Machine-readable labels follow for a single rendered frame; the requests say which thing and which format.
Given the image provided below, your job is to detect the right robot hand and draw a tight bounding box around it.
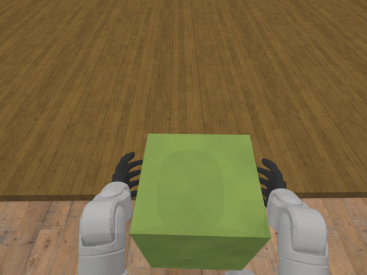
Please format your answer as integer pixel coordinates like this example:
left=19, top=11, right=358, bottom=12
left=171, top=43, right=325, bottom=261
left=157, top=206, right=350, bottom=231
left=256, top=158, right=287, bottom=207

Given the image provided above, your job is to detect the left robot hand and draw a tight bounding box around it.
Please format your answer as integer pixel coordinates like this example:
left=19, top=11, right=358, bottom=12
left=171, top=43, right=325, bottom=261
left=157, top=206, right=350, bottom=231
left=112, top=152, right=143, bottom=198

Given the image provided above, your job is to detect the robot left forearm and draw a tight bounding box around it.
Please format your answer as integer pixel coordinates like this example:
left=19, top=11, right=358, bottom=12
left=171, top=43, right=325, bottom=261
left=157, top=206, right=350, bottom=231
left=78, top=182, right=132, bottom=275

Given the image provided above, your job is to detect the robot right forearm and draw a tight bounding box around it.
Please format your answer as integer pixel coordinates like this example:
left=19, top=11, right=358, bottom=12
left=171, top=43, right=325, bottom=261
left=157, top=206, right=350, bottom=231
left=267, top=188, right=329, bottom=275

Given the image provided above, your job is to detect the carton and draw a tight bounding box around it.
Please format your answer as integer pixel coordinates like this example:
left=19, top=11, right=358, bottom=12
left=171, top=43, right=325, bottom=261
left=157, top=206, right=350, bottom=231
left=130, top=133, right=271, bottom=270

